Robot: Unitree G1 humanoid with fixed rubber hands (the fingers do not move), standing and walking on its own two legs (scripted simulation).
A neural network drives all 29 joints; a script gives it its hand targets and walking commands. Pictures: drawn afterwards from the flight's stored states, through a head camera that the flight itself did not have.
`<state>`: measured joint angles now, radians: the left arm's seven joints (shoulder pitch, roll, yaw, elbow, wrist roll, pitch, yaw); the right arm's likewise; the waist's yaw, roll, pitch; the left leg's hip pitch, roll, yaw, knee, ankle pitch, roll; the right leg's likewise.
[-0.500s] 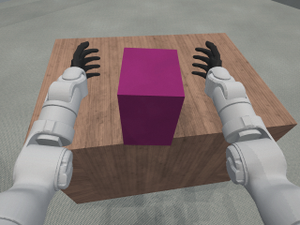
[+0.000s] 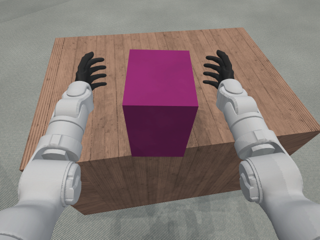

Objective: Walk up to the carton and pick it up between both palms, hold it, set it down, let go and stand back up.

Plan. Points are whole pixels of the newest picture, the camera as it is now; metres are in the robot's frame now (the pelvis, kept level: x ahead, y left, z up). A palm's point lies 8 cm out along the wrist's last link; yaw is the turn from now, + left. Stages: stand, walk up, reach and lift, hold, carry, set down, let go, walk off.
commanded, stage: reach and lift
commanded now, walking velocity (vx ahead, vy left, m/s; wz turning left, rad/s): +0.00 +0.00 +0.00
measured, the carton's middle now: (158, 107) +0.46 +0.04 +0.03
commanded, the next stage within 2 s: none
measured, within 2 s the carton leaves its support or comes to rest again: neither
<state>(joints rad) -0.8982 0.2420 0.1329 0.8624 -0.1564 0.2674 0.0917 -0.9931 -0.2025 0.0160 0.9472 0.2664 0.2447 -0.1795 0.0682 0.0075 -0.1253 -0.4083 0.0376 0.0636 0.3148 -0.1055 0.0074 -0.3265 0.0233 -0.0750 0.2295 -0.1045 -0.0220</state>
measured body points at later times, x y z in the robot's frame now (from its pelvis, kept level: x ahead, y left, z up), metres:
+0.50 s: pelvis -0.01 +0.00 -0.01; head +0.06 +0.01 +0.44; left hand +0.43 +0.21 +0.07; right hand +0.46 -0.10 +0.07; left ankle +0.02 +0.11 -0.75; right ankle -0.01 -0.10 -0.75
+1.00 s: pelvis +0.00 +0.01 +0.00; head +0.07 +0.01 +0.45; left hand +0.42 +0.17 +0.06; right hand +0.45 -0.09 +0.07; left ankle +0.02 +0.11 -0.75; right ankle -0.01 -0.10 -0.75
